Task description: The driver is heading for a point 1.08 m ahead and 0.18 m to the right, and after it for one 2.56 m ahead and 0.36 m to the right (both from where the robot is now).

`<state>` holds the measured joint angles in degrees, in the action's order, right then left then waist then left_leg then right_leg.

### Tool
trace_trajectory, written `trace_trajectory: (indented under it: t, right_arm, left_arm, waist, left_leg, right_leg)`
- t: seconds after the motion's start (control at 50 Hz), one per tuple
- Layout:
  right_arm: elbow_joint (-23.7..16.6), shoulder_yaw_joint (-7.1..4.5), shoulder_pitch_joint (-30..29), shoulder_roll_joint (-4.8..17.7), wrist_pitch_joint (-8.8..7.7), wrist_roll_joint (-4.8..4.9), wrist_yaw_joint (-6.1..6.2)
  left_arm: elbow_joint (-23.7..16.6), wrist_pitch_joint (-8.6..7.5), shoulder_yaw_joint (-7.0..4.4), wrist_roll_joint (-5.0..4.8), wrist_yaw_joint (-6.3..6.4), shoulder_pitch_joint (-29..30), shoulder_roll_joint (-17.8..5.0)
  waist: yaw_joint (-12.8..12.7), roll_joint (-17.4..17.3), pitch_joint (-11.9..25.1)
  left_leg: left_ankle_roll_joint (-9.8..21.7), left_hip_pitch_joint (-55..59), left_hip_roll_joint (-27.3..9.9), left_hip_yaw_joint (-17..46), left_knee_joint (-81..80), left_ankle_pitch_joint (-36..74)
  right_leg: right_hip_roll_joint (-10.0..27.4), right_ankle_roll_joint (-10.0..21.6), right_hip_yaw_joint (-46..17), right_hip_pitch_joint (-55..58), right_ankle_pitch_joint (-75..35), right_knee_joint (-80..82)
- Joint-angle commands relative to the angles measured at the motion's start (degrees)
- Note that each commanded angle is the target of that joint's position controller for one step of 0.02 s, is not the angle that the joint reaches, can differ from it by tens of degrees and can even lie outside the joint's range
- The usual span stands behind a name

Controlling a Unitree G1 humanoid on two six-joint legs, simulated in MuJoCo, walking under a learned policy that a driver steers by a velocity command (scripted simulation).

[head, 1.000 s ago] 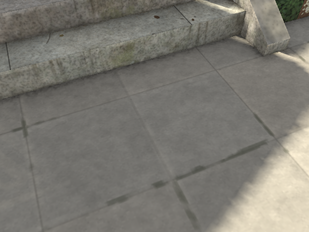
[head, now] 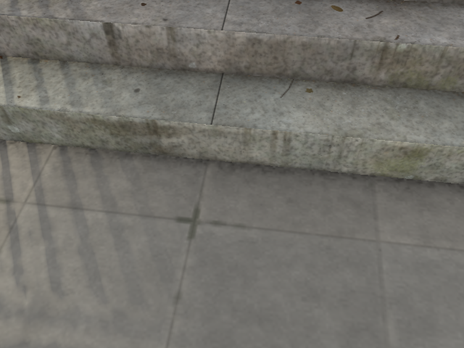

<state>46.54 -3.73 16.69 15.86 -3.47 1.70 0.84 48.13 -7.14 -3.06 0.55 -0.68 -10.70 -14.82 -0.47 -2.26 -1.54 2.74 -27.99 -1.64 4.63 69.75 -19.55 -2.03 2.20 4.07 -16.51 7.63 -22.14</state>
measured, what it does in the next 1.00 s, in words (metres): walks ahead, turning right: left foot, then right foot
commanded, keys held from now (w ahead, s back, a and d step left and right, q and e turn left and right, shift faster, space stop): w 0.34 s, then w+e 0.66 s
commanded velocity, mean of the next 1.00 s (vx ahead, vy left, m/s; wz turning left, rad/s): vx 0.50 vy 0.00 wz -0.16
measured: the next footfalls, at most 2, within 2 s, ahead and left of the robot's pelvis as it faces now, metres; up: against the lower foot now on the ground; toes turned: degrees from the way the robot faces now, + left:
left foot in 0.34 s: +0.33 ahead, +0.17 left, +0.00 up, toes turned +6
right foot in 0.88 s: +0.61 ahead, -0.05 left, +0.00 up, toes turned -16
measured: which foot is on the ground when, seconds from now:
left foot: up 0.00-0.32, down 0.34-0.90, up 0.92-1.00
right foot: down 0.00-0.34, up 0.36-0.86, down 0.88-1.00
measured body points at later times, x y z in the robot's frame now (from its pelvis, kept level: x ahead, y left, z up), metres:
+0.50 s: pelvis +0.27 +0.08 +0.00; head +0.29 +0.10 +0.45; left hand +0.33 +0.35 -0.14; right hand +0.39 -0.18 -0.10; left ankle +0.29 +0.16 -0.74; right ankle +0.23 -0.08 -0.65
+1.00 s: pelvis +0.52 +0.02 -0.01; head +0.56 +0.00 +0.44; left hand +0.70 +0.25 -0.13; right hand +0.52 -0.25 -0.15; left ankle +0.44 +0.19 -0.64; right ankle +0.57 -0.04 -0.74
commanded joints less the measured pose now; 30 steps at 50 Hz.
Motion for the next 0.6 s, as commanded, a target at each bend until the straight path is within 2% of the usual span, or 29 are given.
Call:
trace_trajectory:
  t: [0.02, 0.06, 0.1, 0.16, 0.2, 0.24, 0.28, 0.3, 0.32, 0.34, 0.36, 0.38, 0.4, 0.42, 0.44, 0.46, 0.5, 0.52, 0.56, 0.6]
  right_arm:
    - [-3.50, 0.01, 3.29, -0.03, 0.17, -0.02, -0.18]
    - [-5.44, 0.38, -0.81, 0.20, 0.11, -0.90, -0.20]
    - [-6.65, 0.79, -4.29, 0.49, -0.47, -1.33, -0.74]
    - [-8.18, 1.43, -10.61, 0.27, -1.28, -1.03, -1.64]
    - [-9.54, 1.52, -14.37, 0.76, -1.37, -0.63, -2.09]
    - [-11.01, 1.30, -16.71, 1.84, -1.45, -0.32, -2.51]
    - [-11.53, 0.82, -16.07, 3.12, -1.65, -0.43, -2.86]
    - [-10.58, 0.06, -12.18, 4.28, -1.73, -0.72, -2.83]
    - [-7.86, -1.48, -3.88, 6.83, -1.67, -0.98, -2.50]
    - [-5.69, -3.21, 7.09, 11.52, -1.44, -1.38, -1.75]
    - [-5.28, -4.08, 10.28, 17.17, -1.14, -2.09, -1.53]
    - [-5.30, -2.84, 11.28, 11.82, -1.54, -1.76, -1.73]
    - [-5.58, -1.87, 7.60, 8.85, -1.94, -1.75, -1.82]
    - [-6.11, -1.22, 3.17, 6.69, -2.14, -1.62, -1.94]
    - [-6.27, -0.78, -0.27, 4.85, -2.36, -1.78, -2.16]
    - [-6.21, -0.41, -2.33, 3.27, -2.79, -2.05, -2.31]
    - [-4.93, -0.72, -2.70, 3.28, -3.82, -2.36, -2.33]
    - [-4.22, -0.95, -2.34, 3.69, -4.12, -2.49, -2.12]
    - [-2.89, -1.31, -1.03, 4.35, -4.24, -2.85, -1.44]
    - [-1.96, -1.41, -0.43, 4.70, -4.04, -2.81, -0.81]
  left_arm:
    - [-0.56, -1.16, -1.16, -0.35, -0.57, -1.84, -4.98]
    - [0.42, -1.32, -1.68, -0.65, -0.58, -2.72, -6.88]
    - [0.88, -0.86, -1.91, -0.91, -0.36, -3.24, -8.05]
    - [1.57, 0.04, -1.92, -1.52, -0.15, -5.07, -9.35]
    - [2.64, 0.57, -1.94, -1.97, -0.22, -7.95, -10.28]
    - [3.64, 1.27, -1.95, -2.33, -0.24, -9.61, -10.84]
    - [4.15, 2.06, -2.05, -2.56, -0.13, -9.59, -11.53]
    - [4.11, 2.43, -1.95, -2.58, 0.00, -8.61, -11.74]
    - [4.18, 2.67, -1.44, -2.28, 0.13, -8.90, -10.47]
    - [2.71, 2.51, -0.25, -1.04, 0.35, -8.57, -7.90]
    - [1.32, 1.29, 1.98, -0.72, 0.07, -14.17, -0.46]
    - [2.42, 0.14, 0.81, -2.37, -0.16, -12.85, -5.73]
    - [1.01, -0.22, -0.15, -3.84, -0.32, -8.75, -8.55]
    - [0.60, -0.03, -0.19, -3.48, -0.04, -6.11, -8.28]
    - [0.59, 0.52, -0.47, -2.57, 0.25, -4.83, -7.64]
    - [0.98, 1.53, -0.76, -2.36, 0.31, -5.82, -7.09]
    - [1.43, 3.22, -0.60, -2.50, 0.26, -7.28, -4.58]
    - [1.14, 3.71, -0.65, -2.50, 0.30, -6.83, -4.07]
    - [0.20, 4.14, -0.86, -2.34, 0.40, -4.54, -3.65]
    - [-0.77, 4.08, -0.99, -2.03, 0.17, -1.98, -3.47]
  waist:
    - [1.19, 5.78, 1.67]
    - [0.99, 4.62, 0.41]
    - [0.40, 4.24, 0.38]
    - [-1.76, 4.91, -0.55]
    - [-3.29, 5.69, -1.02]
    - [-3.50, 6.40, -1.65]
    - [-1.96, 7.16, -1.16]
    - [0.89, 7.16, 0.87]
    - [4.56, 5.97, 5.72]
    - [8.92, 0.35, 13.43]
    - [5.59, -14.98, 19.01]
    - [7.46, -10.16, 20.70]
    - [6.56, -7.53, 13.15]
    - [4.77, -3.86, 9.70]
    - [3.05, -2.48, 6.77]
    - [1.17, -3.13, 5.45]
    - [-0.36, -2.45, 4.07]
    - [-0.63, -1.78, 2.95]
    - [-0.39, -0.71, 1.32]
    - [0.09, -0.73, 0.23]
  left_leg:
    - [0.17, -7.57, -5.19, 2.29, -3.25, 2.30]
    - [-0.40, -10.46, -5.90, 1.87, -9.52, 5.77]
    - [-0.75, -11.08, -6.52, 0.27, -16.73, 12.04]
    - [-1.10, -7.20, -4.99, -3.37, -27.43, 18.87]
    - [-1.17, -5.84, -3.99, -4.60, -31.49, 19.12]
    - [-0.20, -5.80, -3.35, -4.76, -34.63, 16.42]
    - [1.41, -2.65, -1.97, -5.90, -37.64, 13.11]
    - [2.45, 3.72, -0.23, -7.38, -39.89, 13.21]
    - [3.90, 15.04, 1.65, -8.44, -40.96, 13.28]
    - [7.33, 31.31, -6.99, 1.76, -40.46, 13.84]
    - [15.92, 47.93, -21.12, 29.43, -47.83, 5.44]
    - [16.56, 47.21, -22.48, 36.72, -52.26, 1.52]
    - [13.92, 41.32, -20.84, 27.34, -52.12, 5.10]
    - [11.96, 34.19, -18.17, 19.23, -53.00, 10.06]
    - [10.63, 28.15, -15.85, 13.82, -55.00, 12.96]
    - [9.55, 24.14, -14.15, 9.53, -57.17, 15.10]
    - [9.59, 20.39, -13.40, 4.48, -60.13, 19.96]
    - [9.53, 19.95, -13.23, 1.93, -60.97, 22.42]
    - [9.13, 21.03, -13.10, -1.87, -61.78, 25.21]
    - [8.17, 22.19, -12.54, -5.44, -62.43, 25.44]
  right_leg:
    - [15.97, 11.24, -15.28, 6.17, -2.72, 14.63]
    - [16.72, 12.32, -13.23, 6.62, -5.79, 16.09]
    - [15.96, 11.86, -10.27, 7.95, -7.91, 16.36]
    - [13.79, 9.79, -5.52, 7.24, -9.03, 15.28]
    - [14.59, 9.12, -5.45, 9.06, -7.20, 14.32]
    - [16.52, 8.31, -6.24, 12.51, -6.20, 12.86]
    - [17.85, 7.27, -6.43, 14.94, -9.19, 9.57]
    - [16.90, 6.10, -5.00, 14.69, -16.51, 4.63]
    - [14.00, 4.54, -2.28, 12.58, -24.05, -5.70]
    - [10.70, 1.87, 0.96, 2.20, -15.46, -23.30]
    - [0.63, -1.41, 0.06, -20.63, 19.44, -44.33]
    - [1.82, -0.57, -9.55, -26.83, 25.01, -53.15]
    - [4.57, 0.54, -10.13, -30.40, 20.44, -54.56]
    - [7.33, 0.65, -9.17, -28.35, 15.05, -52.06]
    - [8.97, 0.39, -9.22, -26.06, 11.31, -48.67]
    - [10.20, 0.26, -9.93, -22.64, 8.61, -46.54]
    - [9.93, -0.30, -10.28, -19.95, 5.58, -45.09]
    - [9.66, -0.57, -10.88, -20.97, 3.82, -43.98]
    - [8.97, -0.98, -12.31, -24.50, -0.78, -40.31]
    - [8.20, -1.27, -12.34, -26.16, -6.31, -34.50]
